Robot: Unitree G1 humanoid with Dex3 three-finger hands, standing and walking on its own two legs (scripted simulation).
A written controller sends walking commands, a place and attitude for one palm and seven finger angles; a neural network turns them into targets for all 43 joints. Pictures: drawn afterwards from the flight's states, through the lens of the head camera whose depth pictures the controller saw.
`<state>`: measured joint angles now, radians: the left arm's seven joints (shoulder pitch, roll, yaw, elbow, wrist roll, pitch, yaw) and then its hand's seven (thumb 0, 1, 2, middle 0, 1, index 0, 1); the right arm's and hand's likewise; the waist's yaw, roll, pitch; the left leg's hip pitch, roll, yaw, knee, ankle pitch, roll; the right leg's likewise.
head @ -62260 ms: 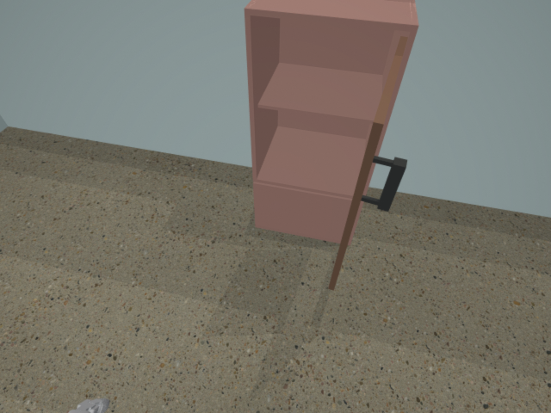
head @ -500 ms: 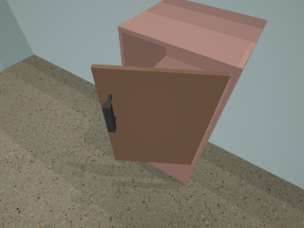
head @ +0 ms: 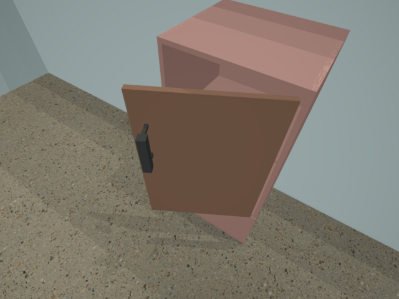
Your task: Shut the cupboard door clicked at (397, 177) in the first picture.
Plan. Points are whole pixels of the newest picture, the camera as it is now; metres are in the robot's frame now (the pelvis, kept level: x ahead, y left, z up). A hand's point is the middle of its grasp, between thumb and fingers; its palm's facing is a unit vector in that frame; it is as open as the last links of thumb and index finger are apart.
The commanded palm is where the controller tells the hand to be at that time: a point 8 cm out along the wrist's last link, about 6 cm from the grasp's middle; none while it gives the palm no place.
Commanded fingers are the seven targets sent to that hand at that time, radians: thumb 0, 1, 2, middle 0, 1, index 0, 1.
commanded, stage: raise the hand and make a fist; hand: left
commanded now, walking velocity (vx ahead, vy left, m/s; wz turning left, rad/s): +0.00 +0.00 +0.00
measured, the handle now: (146, 148) +0.48 +0.18 -0.02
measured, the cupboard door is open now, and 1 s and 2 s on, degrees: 29 29 29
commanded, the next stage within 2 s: bring the fist close to the handle in 2.00 s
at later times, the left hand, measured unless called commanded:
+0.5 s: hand out of the picture +0.11 +0.19 -0.08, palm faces +0.00 -1.00 +0.03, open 6.2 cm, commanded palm +0.11 +0.24 -0.06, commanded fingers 0.00 0.90 0.90 -0.58 -0.72 -0.58 -0.72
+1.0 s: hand (96, 288) +0.15 +0.21 -0.05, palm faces +0.01 -1.00 -0.03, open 3.8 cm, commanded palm +0.12 +0.25 -0.04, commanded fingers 0.00 0.90 0.90 -1.04 -1.22 -1.04 -1.22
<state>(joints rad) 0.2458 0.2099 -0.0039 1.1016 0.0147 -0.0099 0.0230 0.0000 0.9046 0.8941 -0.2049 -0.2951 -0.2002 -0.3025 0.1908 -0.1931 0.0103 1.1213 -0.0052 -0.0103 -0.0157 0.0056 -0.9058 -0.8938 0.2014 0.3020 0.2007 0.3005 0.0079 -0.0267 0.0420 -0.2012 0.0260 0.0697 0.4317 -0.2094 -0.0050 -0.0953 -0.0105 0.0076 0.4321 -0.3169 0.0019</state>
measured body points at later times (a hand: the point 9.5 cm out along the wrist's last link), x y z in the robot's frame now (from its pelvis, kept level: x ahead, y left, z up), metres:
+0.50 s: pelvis -0.07 -0.01 -0.11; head -0.03 +0.00 +0.34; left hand +0.11 +0.24 -0.08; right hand +0.16 -0.25 -0.15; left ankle +0.01 +0.12 -0.74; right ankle -0.05 -0.11 -0.74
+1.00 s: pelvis -0.07 +0.02 -0.10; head -0.01 +0.04 +0.35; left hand +0.14 +0.26 -0.04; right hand +0.10 -0.21 -0.18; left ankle +0.01 +0.12 -0.74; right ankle -0.05 -0.11 -0.74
